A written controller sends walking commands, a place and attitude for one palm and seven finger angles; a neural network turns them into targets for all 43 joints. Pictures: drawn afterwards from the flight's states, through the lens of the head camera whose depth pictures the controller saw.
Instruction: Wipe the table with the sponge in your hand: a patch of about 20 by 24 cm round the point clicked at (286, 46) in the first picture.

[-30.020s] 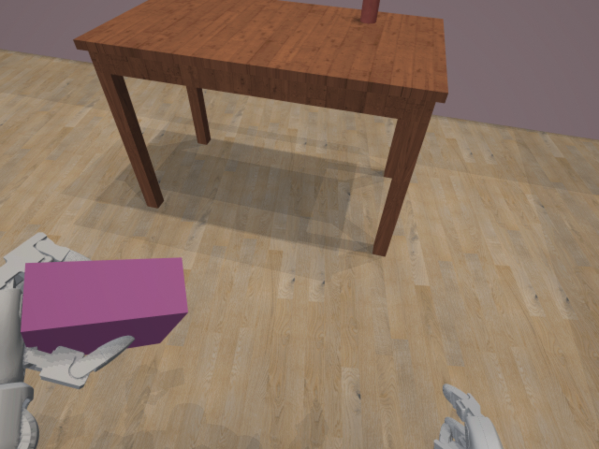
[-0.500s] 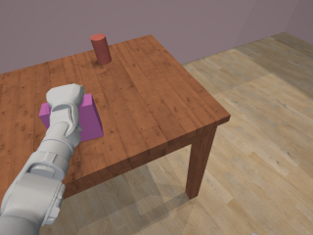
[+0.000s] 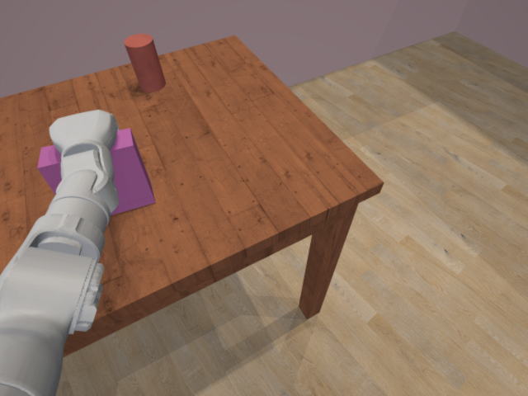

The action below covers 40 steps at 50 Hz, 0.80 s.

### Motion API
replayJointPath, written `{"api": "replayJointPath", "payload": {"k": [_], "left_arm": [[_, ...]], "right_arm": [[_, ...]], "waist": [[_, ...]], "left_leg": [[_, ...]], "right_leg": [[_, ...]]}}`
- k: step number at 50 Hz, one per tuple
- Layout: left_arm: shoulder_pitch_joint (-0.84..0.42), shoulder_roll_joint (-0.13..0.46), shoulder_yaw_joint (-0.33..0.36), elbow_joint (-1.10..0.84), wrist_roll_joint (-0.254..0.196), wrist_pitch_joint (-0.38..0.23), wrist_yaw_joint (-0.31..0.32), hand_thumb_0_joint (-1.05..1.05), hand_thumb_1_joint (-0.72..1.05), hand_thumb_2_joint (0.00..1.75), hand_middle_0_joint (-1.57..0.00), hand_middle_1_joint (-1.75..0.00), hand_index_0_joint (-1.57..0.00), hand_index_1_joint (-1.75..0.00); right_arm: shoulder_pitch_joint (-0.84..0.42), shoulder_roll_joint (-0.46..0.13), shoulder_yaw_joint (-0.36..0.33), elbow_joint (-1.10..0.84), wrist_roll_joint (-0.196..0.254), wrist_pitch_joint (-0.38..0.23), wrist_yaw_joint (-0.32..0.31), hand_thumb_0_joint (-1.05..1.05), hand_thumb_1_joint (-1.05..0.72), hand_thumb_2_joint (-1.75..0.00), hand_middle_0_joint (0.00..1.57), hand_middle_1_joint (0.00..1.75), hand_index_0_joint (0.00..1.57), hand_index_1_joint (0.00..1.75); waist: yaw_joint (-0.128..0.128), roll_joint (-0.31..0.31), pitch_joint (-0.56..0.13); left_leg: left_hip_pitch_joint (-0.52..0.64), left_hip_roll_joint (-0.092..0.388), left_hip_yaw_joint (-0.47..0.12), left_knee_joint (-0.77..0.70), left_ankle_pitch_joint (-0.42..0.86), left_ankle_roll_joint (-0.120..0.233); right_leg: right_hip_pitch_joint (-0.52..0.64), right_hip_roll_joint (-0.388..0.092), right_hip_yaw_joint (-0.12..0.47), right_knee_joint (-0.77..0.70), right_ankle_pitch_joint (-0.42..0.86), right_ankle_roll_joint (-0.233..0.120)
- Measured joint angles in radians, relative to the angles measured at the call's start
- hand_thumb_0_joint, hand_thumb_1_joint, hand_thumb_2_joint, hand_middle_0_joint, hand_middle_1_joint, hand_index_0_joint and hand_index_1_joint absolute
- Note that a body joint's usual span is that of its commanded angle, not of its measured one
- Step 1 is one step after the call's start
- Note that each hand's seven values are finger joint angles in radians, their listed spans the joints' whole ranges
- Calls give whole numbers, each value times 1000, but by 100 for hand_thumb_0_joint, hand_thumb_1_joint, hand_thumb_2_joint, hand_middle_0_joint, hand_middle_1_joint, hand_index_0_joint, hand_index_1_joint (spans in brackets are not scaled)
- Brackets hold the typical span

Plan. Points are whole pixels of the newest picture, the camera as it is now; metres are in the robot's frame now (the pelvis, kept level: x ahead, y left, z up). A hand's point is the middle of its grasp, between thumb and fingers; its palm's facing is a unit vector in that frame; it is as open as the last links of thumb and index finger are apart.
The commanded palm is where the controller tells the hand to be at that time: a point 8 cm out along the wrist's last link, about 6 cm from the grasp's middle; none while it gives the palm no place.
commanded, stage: wipe forward along the third lane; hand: left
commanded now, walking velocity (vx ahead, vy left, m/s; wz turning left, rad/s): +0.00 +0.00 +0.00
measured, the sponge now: (107, 186) +0.45 +0.27 +0.05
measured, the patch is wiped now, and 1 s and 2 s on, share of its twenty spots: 0.90 0.95 0.95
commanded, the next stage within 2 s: wipe back along the third lane in 0.34 s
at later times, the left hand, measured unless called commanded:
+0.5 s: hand (93, 142) +0.51 +0.29 +0.10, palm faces -0.12 +0.00 -0.99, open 9.8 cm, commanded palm +0.48 +0.28 +0.14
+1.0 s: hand (94, 159) +0.47 +0.27 +0.10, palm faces -0.02 +0.01 -1.00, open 9.8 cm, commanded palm +0.43 +0.25 +0.13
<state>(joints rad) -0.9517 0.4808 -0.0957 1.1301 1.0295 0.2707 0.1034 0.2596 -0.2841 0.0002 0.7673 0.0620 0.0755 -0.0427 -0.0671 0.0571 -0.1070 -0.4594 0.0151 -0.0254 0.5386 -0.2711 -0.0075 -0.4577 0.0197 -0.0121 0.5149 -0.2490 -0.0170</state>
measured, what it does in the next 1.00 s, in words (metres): stands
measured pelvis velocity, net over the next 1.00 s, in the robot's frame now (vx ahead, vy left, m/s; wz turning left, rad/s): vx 0.04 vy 0.02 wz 0.00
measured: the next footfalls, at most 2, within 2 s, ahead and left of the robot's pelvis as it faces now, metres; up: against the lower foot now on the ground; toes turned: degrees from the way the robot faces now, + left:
none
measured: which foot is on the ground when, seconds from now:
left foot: down 0.00-1.00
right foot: down 0.00-1.00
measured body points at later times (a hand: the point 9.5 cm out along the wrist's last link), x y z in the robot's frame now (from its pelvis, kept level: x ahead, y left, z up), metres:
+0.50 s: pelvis +0.02 +0.02 +0.00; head +0.08 +0.01 +0.44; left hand +0.51 +0.28 +0.16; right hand +0.03 -0.25 -0.14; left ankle -0.01 +0.13 -0.73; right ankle +0.00 -0.11 -0.73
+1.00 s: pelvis +0.04 +0.02 +0.00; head +0.07 +0.00 +0.45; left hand +0.46 +0.27 +0.16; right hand +0.18 -0.23 -0.12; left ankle -0.01 +0.13 -0.73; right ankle +0.00 -0.11 -0.73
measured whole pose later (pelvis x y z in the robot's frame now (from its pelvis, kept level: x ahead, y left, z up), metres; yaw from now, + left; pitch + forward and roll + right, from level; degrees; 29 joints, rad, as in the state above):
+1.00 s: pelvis +0.04 +0.02 +0.00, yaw +0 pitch +9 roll -1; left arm -0.73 0.39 -0.18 0.79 0.99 0.43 0.10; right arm 0.17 -0.28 0.00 0.71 0.07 0.15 -0.02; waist 0.01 0.07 -0.14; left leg -0.35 -0.01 -0.01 0.52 -0.33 0.02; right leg -0.34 0.00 0.00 0.47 -0.30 0.01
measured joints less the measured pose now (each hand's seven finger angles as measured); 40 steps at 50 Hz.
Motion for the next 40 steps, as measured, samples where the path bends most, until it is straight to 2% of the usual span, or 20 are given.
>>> {"api": "replayJointPath", "payload": {"k": [15,24,28,32,36,40], "left_arm": [[-58,29,21,58,27,0,2,1,-53,109,-78,-134,-80,-133],[-104,72,42,99,42,-9,-6,1,-53,110,-78,-134,-80,-134],[-68,57,21,54,43,-8,4,1,-53,110,-78,-134,-80,-134],[-1,32,10,-16,11,5,44,1,-52,109,-77,-135,-79,-134],[56,-2,-15,-84,-19,43,71,0,-50,108,-75,-135,-77,-136],[98,-36,-39,-146,-36,96,60,-1,-48,106,-74,-136,-76,-136]], "right_arm": [[51,4,-7,11,-11,12,12,0,-91,-89,21,30,20,30],[61,12,-5,-2,-17,10,16,0,-91,-89,21,30,20,30],[82,12,-18,-6,-21,18,21,0,-91,-89,21,30,20,30],[89,12,-25,5,-19,30,27,0,-91,-89,21,30,20,30],[69,14,-22,17,-10,44,35,0,-91,-89,21,30,20,30],[27,14,-16,14,-4,57,37,0,-91,-89,21,30,20,30]], "waist": [[-21,-3,-16],[-39,-5,-17],[-24,0,-25],[-3,5,-32],[16,7,-33],[31,9,-33]], "left_leg": [[-36,-4,15,24,-28,17],[-66,-2,20,40,-38,22],[-64,-1,24,41,-44,24],[-38,-2,26,35,-51,25],[0,-5,24,21,-54,27],[38,-10,20,4,-54,28]], "right_leg": [[-26,-4,15,-6,-8,18],[-52,-2,20,-2,-10,22],[-49,-1,24,-6,-12,23],[-25,-2,26,-12,-18,25],[13,-5,24,-24,-24,25],[51,-10,21,-36,-28,26]]}}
